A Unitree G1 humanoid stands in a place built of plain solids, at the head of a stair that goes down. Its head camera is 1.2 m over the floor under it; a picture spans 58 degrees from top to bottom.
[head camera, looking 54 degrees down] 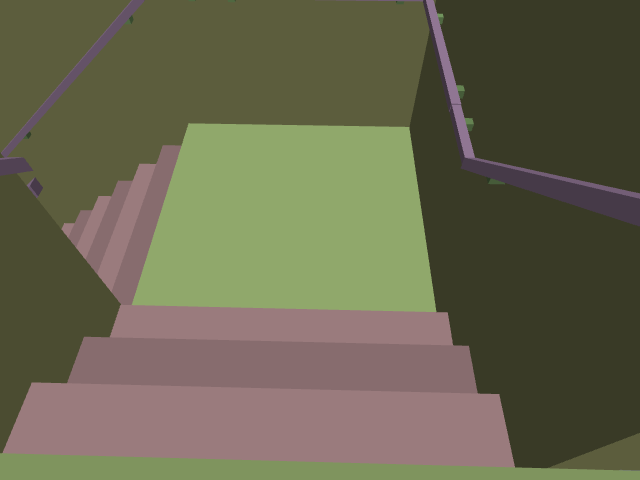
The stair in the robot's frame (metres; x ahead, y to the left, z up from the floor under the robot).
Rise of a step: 0.20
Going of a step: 0.24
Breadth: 1.50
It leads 1 degrees to the right of straight ahead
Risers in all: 4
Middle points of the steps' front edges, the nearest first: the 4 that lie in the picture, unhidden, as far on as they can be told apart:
0.19 0.19 0.00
0.43 0.18 -0.20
0.67 0.17 -0.39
0.91 0.17 -0.59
